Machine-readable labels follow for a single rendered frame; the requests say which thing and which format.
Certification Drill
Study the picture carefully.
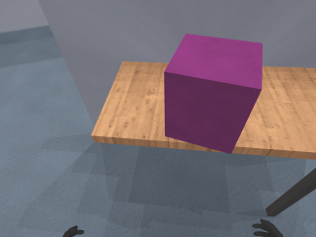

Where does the robot right hand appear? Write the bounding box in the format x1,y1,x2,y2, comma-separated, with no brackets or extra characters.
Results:
252,219,283,237

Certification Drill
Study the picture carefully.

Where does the table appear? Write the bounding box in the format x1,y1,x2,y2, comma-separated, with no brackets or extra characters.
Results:
91,61,316,217

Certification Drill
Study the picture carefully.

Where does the carton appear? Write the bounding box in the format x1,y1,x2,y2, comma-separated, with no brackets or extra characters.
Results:
164,34,263,154

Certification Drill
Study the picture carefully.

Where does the robot left hand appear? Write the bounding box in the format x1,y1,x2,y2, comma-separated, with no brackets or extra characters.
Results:
62,225,85,237

